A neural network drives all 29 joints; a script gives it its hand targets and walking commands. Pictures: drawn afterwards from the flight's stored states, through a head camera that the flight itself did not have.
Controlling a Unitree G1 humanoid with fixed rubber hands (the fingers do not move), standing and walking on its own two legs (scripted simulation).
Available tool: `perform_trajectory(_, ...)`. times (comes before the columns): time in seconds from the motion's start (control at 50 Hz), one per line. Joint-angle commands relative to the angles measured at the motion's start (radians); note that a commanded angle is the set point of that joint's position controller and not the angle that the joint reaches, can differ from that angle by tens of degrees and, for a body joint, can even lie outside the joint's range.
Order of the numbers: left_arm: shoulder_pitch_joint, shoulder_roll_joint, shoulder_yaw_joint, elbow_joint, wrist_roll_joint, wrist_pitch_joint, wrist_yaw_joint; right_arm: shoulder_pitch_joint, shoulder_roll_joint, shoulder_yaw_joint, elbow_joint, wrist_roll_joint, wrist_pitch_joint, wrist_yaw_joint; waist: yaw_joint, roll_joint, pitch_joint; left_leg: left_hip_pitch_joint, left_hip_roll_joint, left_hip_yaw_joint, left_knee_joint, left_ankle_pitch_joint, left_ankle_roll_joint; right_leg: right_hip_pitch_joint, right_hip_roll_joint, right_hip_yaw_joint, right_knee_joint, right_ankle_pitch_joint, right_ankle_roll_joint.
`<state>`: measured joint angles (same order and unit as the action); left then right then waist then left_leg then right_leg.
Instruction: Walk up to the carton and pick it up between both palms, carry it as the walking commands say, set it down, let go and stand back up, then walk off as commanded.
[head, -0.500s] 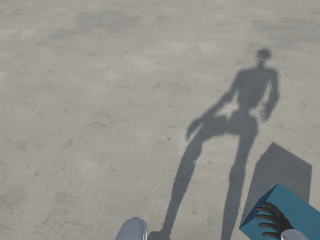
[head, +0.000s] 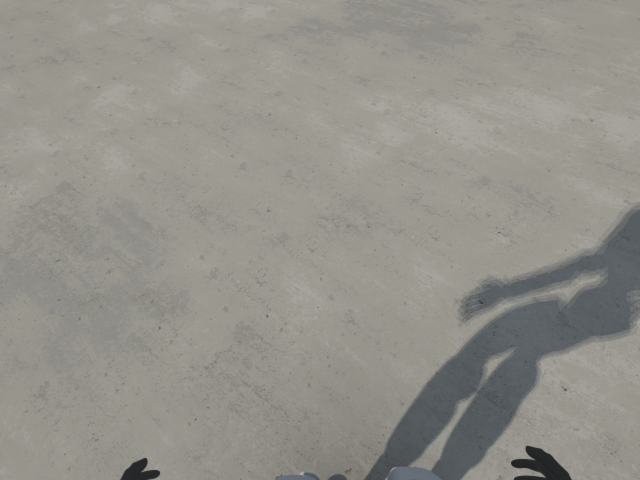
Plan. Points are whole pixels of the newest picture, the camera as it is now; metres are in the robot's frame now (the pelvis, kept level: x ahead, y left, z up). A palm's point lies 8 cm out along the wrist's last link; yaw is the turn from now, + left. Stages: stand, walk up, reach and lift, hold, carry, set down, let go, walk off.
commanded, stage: walk off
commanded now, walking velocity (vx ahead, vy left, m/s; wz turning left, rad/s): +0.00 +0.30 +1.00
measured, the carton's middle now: out of the picture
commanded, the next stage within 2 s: stand in 1.58 s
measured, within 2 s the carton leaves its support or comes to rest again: neither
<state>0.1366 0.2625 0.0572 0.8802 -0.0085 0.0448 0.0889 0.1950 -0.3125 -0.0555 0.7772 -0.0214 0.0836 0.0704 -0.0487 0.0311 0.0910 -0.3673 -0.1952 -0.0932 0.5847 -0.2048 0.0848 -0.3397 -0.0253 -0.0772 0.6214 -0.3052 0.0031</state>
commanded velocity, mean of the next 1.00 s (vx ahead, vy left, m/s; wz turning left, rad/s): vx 0.00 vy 0.30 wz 1.00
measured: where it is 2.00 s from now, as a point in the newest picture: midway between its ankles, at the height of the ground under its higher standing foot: outside the picture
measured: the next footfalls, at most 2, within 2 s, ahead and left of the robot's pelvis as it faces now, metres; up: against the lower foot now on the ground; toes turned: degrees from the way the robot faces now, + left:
left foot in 0.36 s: +0.01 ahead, +0.33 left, +0.00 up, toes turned +29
right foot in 0.72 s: +0.08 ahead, +0.21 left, +0.00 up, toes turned +38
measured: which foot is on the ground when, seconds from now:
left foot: down 0.00-0.00, up 0.02-0.34, down 0.36-0.72, up 0.74-1.00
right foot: down 0.00-0.36, up 0.38-0.70, down 0.72-1.00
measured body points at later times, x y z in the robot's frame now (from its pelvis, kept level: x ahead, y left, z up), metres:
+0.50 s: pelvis -0.03 +0.19 +0.00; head +0.02 +0.23 +0.45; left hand -0.09 +0.50 -0.13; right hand +0.21 +0.01 -0.12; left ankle -0.03 +0.31 -0.72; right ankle +0.02 +0.03 -0.65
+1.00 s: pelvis -0.12 +0.30 +0.01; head -0.08 +0.32 +0.46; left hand -0.37 +0.51 -0.10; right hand +0.21 +0.29 -0.10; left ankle -0.25 +0.44 -0.68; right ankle +0.04 +0.18 -0.72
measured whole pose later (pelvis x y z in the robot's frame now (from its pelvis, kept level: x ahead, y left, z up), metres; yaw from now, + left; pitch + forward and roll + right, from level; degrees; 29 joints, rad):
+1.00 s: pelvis -0.12 +0.30 +0.01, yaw +58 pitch -1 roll +2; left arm 0.25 0.35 0.10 0.96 0.03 0.02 0.05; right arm 0.08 -0.34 -0.08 0.76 -0.01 0.09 0.10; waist 0.01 0.02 0.10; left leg -0.46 0.12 0.02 0.85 -0.31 -0.10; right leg -0.18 -0.32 -0.25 0.52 -0.25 0.14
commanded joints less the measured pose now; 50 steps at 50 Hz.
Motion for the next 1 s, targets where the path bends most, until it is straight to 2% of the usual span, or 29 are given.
perform_trajectory(0.0,0.219,0.347,0.077,0.008,0.023,-0.012,0.019,-0.020,-0.020,-0.009,-0.104,-0.005,-0.013,-0.002,0.107,-0.359,-0.145,-0.405,0.069,-0.018,0.402,-0.379,-0.122,0.420,-0.664,0.585,-0.468,0.056,-0.169)
perform_trajectory(0.02,0.178,0.278,0.062,0.012,0.037,-0.006,0.019,-0.114,-0.143,-0.035,-0.106,-0.054,-0.002,0.006,0.120,-0.235,-0.088,-0.370,0.202,-0.039,0.612,-0.290,-0.132,0.241,-0.651,0.508,-0.487,0.181,-0.237)
perform_trajectory(0.04,0.114,0.203,0.052,0.010,0.029,-0.012,0.011,-0.103,-0.171,-0.052,-0.108,-0.055,0.004,0.017,0.065,-0.154,-0.072,-0.317,0.239,-0.060,0.718,-0.214,-0.143,0.181,-0.574,0.376,-0.444,0.215,-0.206)
perform_trajectory(0.06,0.057,0.174,0.046,-0.002,0.022,-0.020,-0.002,-0.035,-0.162,-0.054,-0.076,-0.048,0.011,0.027,0.013,-0.099,-0.062,-0.291,0.257,-0.042,0.788,-0.150,-0.148,0.164,-0.480,0.223,-0.400,0.249,-0.143)
perform_trajectory(0.1,0.034,0.168,0.044,-0.011,0.017,-0.029,-0.014,0.004,-0.108,-0.047,-0.060,-0.019,0.013,0.041,0.007,-0.124,-0.051,-0.271,0.268,0.017,0.789,-0.064,-0.168,0.159,-0.380,0.023,-0.311,0.331,-0.071)
perform_trajectory(0.14,0.091,0.193,0.056,0.006,0.024,-0.027,-0.023,-0.054,-0.046,-0.029,-0.079,0.012,0.011,0.042,0.040,-0.165,-0.026,-0.252,0.274,0.082,0.621,-0.017,-0.189,0.170,-0.349,-0.057,-0.266,0.370,-0.042)
perform_trajectory(0.2,0.149,0.256,0.079,0.032,0.040,-0.034,-0.034,-0.150,0.017,-0.010,-0.115,0.029,0.003,0.035,0.083,-0.265,-0.032,-0.156,0.292,0.170,0.357,-0.079,-0.204,0.165,-0.380,-0.131,-0.249,0.464,-0.049)
perform_trajectory(0.28,0.146,0.316,0.110,0.046,0.033,-0.033,-0.058,-0.132,0.000,-0.021,-0.106,0.022,-0.009,0.009,0.058,-0.332,-0.095,-0.023,0.276,0.250,0.168,-0.143,-0.173,0.223,-0.420,-0.165,-0.188,0.552,-0.023)
perform_trajectory(0.32,0.122,0.308,0.112,0.045,0.018,-0.026,-0.069,-0.050,-0.022,-0.033,-0.066,0.006,-0.022,-0.002,0.010,-0.296,-0.135,0.076,0.252,0.273,0.008,-0.088,-0.148,0.227,-0.433,-0.181,-0.037,0.497,-0.002)
perform_trajectory(0.34,0.128,0.268,0.101,0.046,0.012,-0.025,-0.073,0.035,-0.063,-0.047,-0.027,-0.016,-0.037,-0.007,-0.046,-0.169,-0.183,0.240,0.234,0.230,-0.111,0.008,-0.112,0.126,-0.384,-0.216,0.146,0.373,0.036)
perform_trajectory(0.36,0.108,0.179,0.080,0.013,0.036,-0.013,-0.076,0.126,-0.194,-0.068,0.001,-0.035,-0.045,0.001,-0.074,0.130,-0.162,0.400,0.400,-0.055,-0.142,0.386,-0.042,-0.190,-0.259,-0.235,0.417,-0.302,0.078)
perform_trajectory(0.38,-0.003,0.123,0.054,-0.095,0.029,0.020,-0.059,0.161,-0.372,-0.100,0.000,-0.013,-0.046,0.004,-0.110,0.416,-0.229,0.402,0.528,-0.337,-0.219,0.667,0.113,-0.389,-0.114,-0.096,0.586,-0.522,0.116)
perform_trajectory(0.4,-0.020,0.156,0.051,-0.088,0.024,0.038,-0.042,0.143,-0.323,-0.087,0.003,-0.005,-0.052,-0.008,-0.099,0.324,-0.219,0.394,0.511,-0.283,-0.213,0.681,0.133,-0.399,-0.156,-0.005,0.674,-0.449,0.105)
perform_trajectory(0.42,0.002,0.160,0.054,-0.075,0.020,0.037,-0.032,0.078,-0.268,-0.073,0.007,-0.006,-0.050,-0.026,-0.049,0.287,-0.175,0.337,0.459,-0.218,-0.178,0.654,0.118,-0.384,-0.157,0.027,0.674,-0.362,0.091)
perform_trajectory(0.46,0.087,0.180,0.063,-0.027,0.023,0.026,-0.019,-0.068,-0.188,-0.048,-0.031,-0.013,-0.038,-0.038,0.034,0.209,-0.169,0.236,0.355,-0.128,-0.134,0.587,0.085,-0.269,-0.158,0.042,0.618,-0.191,0.089)
perform_trajectory(0.48,0.121,0.183,0.065,-0.005,0.025,0.028,-0.019,-0.094,-0.147,-0.034,-0.045,-0.012,-0.036,-0.032,0.049,0.188,-0.183,0.200,0.334,-0.119,-0.129,0.595,0.087,-0.221,-0.141,0.027,0.605,-0.152,0.085)
perform_trajectory(0.54,0.086,0.152,0.053,-0.006,0.017,0.027,-0.013,-0.065,-0.122,-0.024,-0.045,-0.013,-0.029,-0.015,0.037,0.124,-0.179,0.132,0.328,-0.203,-0.166,0.501,0.125,-0.140,-0.088,0.031,0.456,-0.145,0.053)
perform_trajectory(0.6,0.090,0.145,0.042,0.001,-0.002,0.020,-0.001,-0.044,-0.131,-0.023,-0.042,-0.010,-0.020,-0.005,0.041,0.117,-0.159,0.076,0.326,-0.308,-0.205,0.415,0.111,-0.027,-0.038,0.050,0.275,-0.100,0.008)
perform_trajectory(0.66,0.155,0.152,0.040,0.035,-0.015,0.011,0.007,-0.078,-0.130,-0.024,-0.046,-0.004,-0.011,0.008,0.074,0.101,-0.136,-0.008,0.267,-0.386,-0.262,0.234,0.026,0.177,-0.001,0.076,0.012,-0.039,-0.001)
perform_trajectory(0.68,0.214,0.174,0.048,0.054,-0.009,0.005,0.011,-0.096,-0.126,-0.023,-0.051,0.004,-0.011,0.012,0.106,0.091,-0.128,-0.079,0.227,-0.386,-0.265,0.140,-0.036,0.303,-0.018,0.082,-0.129,0.006,-0.009)
perform_trajectory(0.7,0.305,0.234,0.066,0.070,0.007,-0.006,0.018,-0.097,-0.093,-0.013,-0.061,0.019,-0.015,0.013,0.149,-0.037,-0.144,-0.215,0.148,-0.293,-0.123,-0.068,-0.125,0.494,-0.189,0.184,-0.348,0.008,-0.054)
perform_trajectory(0.72,0.208,0.369,0.090,0.029,0.016,-0.008,0.019,0.001,-0.029,-0.013,-0.049,0.015,-0.013,0.008,0.102,-0.416,-0.187,-0.334,0.026,-0.047,0.379,-0.369,-0.159,0.456,-0.628,0.573,-0.465,-0.046,-0.186)
perform_trajectory(0.74,0.123,0.283,0.069,0.020,0.033,-0.002,0.017,-0.095,-0.163,-0.036,-0.057,-0.054,-0.006,0.014,0.097,-0.247,-0.075,-0.347,0.189,-0.035,0.595,-0.273,-0.147,0.224,-0.635,0.477,-0.502,0.098,-0.239)
perform_trajectory(0.76,0.054,0.204,0.056,0.016,0.025,-0.010,0.012,-0.091,-0.186,-0.052,-0.068,-0.058,0.000,0.026,0.040,-0.164,-0.063,-0.267,0.232,-0.070,0.700,-0.190,-0.147,0.145,-0.560,0.359,-0.459,0.148,-0.200)
perform_trajectory(0.78,0.002,0.176,0.048,0.006,0.018,-0.020,0.000,-0.025,-0.173,-0.055,-0.038,-0.052,0.007,0.037,-0.009,-0.102,-0.053,-0.245,0.245,-0.048,0.780,-0.125,-0.148,0.130,-0.470,0.208,-0.411,0.216,-0.136)
perform_trajectory(0.82,-0.003,0.179,0.046,-0.001,0.014,-0.028,-0.012,0.008,-0.112,-0.044,-0.027,-0.020,0.012,0.050,-0.004,-0.123,-0.044,-0.243,0.258,0.014,0.775,-0.062,-0.164,0.140,-0.380,0.021,-0.323,0.286,-0.068)
perform_trajectory(0.86,0.061,0.208,0.057,0.016,0.023,-0.023,-0.022,-0.062,-0.047,-0.024,-0.050,0.013,0.008,0.050,0.042,-0.169,-0.003,-0.232,0.269,0.084,0.562,-0.021,-0.191,0.150,-0.347,-0.054,-0.288,0.282,-0.041)
perform_trajectory(0.92,0.123,0.274,0.078,0.044,0.040,-0.034,-0.032,-0.157,0.018,-0.006,-0.084,0.024,-0.002,0.037,0.083,-0.264,-0.022,-0.113,0.282,0.179,0.293,-0.103,-0.198,0.137,-0.376,-0.130,-0.256,0.426,-0.047)
perform_trajectory(0.98,0.139,0.320,0.100,0.060,0.035,-0.034,-0.051,-0.140,0.004,-0.016,-0.079,0.019,-0.012,0.018,0.064,-0.312,-0.089,-0.026,0.264,0.247,0.177,-0.138,-0.176,0.198,-0.404,-0.154,-0.198,0.542,-0.028)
